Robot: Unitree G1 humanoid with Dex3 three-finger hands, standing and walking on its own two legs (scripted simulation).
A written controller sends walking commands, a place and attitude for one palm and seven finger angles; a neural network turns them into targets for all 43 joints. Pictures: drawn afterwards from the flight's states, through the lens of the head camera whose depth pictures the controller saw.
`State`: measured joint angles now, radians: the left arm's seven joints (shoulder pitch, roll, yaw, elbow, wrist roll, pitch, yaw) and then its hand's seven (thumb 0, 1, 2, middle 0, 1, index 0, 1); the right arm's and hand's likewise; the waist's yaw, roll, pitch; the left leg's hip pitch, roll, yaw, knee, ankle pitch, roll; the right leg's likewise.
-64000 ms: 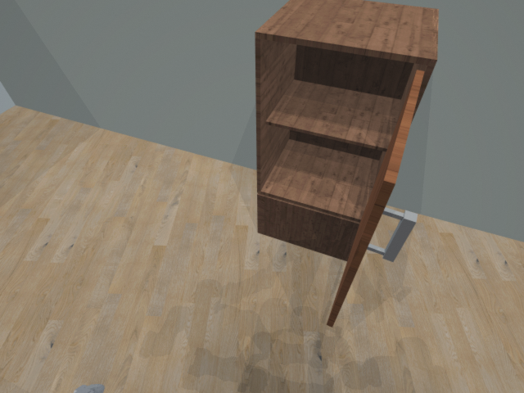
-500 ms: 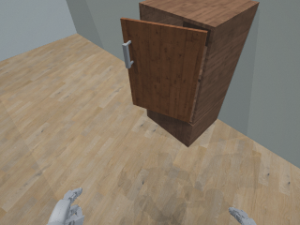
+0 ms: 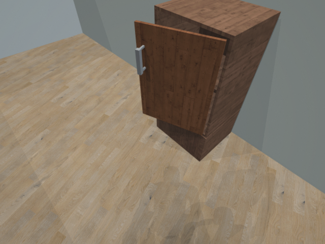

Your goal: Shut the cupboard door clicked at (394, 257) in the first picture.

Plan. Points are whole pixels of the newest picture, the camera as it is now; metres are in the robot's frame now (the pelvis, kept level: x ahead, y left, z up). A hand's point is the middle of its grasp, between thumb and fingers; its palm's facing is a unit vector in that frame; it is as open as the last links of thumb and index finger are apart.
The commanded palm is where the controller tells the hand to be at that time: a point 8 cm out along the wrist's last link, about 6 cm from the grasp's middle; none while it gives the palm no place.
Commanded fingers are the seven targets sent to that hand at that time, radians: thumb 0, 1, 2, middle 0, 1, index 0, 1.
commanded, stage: let the arm hang, fingers relaxed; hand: left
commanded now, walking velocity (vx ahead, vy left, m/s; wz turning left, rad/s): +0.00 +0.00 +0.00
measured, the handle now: (141, 60) +0.94 +0.16 -0.04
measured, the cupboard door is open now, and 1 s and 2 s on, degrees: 20 20 20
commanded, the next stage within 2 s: look to check the result in 0.40 s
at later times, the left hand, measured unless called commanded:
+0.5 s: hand out of the picture -0.04 +0.16 -0.18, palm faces +0.03 -0.99 -0.16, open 7.4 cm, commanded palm none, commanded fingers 0.00 0.90 0.90 -0.20 -0.30 -0.20 -0.30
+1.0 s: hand out of the picture +0.00 +0.17 -0.17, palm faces +0.01 -0.98 -0.20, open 7.4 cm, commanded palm none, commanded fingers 0.00 0.90 0.90 -0.20 -0.30 -0.20 -0.30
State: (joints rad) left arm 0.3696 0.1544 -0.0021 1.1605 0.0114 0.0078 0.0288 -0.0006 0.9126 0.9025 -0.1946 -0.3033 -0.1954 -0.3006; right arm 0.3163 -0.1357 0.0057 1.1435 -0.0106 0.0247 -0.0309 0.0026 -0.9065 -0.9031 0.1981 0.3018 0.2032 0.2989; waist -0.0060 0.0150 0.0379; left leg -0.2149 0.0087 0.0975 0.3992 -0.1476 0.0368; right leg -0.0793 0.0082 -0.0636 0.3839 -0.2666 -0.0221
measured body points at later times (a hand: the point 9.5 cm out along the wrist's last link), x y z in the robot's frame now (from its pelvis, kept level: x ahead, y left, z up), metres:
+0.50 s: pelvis +0.00 +0.00 +0.00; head +0.00 +0.00 +0.45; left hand -0.04 +0.21 -0.16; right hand -0.03 -0.21 -0.16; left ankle +0.05 +0.09 -0.74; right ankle -0.03 -0.10 -0.74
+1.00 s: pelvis +0.01 +0.00 +0.00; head +0.01 -0.01 +0.45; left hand +0.00 +0.23 -0.16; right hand +0.01 -0.24 -0.16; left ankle +0.05 +0.09 -0.74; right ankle -0.03 -0.10 -0.74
